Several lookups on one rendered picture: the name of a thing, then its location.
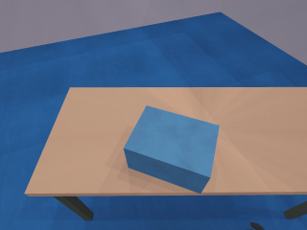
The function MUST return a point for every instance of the carton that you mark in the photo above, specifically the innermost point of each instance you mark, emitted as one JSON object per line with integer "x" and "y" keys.
{"x": 172, "y": 147}

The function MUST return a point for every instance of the table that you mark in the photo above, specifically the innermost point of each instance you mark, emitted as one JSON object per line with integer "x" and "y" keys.
{"x": 261, "y": 147}

